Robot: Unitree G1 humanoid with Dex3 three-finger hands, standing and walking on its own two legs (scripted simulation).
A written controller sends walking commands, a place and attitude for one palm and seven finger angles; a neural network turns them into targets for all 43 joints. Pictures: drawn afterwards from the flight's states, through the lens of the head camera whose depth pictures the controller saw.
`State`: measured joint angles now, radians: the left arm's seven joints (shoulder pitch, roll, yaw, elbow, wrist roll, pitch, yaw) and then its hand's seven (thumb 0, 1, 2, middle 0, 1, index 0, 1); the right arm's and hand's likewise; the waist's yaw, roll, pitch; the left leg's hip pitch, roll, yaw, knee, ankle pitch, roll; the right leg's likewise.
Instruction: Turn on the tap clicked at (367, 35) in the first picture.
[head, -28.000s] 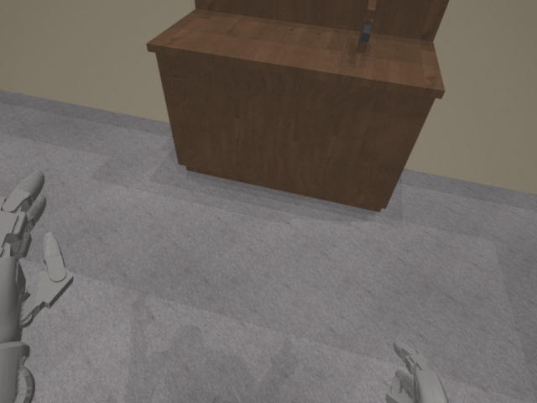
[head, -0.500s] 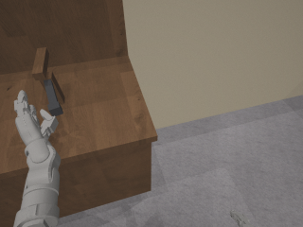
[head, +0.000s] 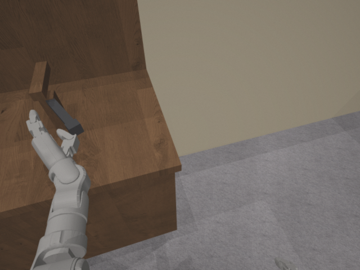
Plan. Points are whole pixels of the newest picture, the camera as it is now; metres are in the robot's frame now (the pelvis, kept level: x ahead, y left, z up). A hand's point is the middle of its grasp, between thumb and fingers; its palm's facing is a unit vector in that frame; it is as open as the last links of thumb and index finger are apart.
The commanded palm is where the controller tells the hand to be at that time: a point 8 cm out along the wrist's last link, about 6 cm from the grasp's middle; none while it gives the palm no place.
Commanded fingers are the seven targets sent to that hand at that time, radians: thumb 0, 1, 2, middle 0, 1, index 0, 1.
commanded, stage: push the lever round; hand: left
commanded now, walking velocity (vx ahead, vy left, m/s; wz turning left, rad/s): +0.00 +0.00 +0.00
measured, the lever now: (74, 127) +0.41 +0.27 +0.10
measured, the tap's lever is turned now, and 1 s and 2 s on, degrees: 27 68 86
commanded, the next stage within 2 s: lift the hand up off the lever in 1.68 s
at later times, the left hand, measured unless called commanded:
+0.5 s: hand (97, 129) +0.41 +0.21 +0.09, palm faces +0.77 -0.64 -0.08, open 7.8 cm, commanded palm +0.37 +0.23 +0.09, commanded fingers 0.00 0.90 0.90 -0.15 -0.15 -0.15 -0.15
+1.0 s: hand (110, 115) +0.47 +0.20 +0.08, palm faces +0.82 -0.56 -0.12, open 7.8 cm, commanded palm +0.41 +0.21 +0.09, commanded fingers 0.00 0.90 0.90 -0.15 -0.15 -0.15 -0.15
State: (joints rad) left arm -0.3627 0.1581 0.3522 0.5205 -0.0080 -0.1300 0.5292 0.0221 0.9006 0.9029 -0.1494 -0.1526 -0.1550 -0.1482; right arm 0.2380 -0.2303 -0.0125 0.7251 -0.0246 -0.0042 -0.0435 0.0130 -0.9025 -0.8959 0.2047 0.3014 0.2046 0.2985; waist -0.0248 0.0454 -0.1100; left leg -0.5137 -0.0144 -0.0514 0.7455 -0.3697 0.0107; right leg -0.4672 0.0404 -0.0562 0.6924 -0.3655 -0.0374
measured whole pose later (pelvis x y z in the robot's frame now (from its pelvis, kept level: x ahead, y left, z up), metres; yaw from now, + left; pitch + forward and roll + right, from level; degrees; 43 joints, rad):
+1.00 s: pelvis +0.00 -0.01 -0.01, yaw +0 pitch +14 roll -1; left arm -0.81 0.11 0.45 0.96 0.15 -0.11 0.91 0.02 0.90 0.90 -0.15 -0.15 -0.15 -0.15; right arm 0.29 -0.21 -0.04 0.79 -0.11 0.06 0.04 0.01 -0.90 -0.90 0.20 0.30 0.20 0.30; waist -0.10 0.05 -0.15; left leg -0.67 -0.01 -0.06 0.81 -0.39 0.00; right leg -0.62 0.04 -0.07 0.77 -0.40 -0.05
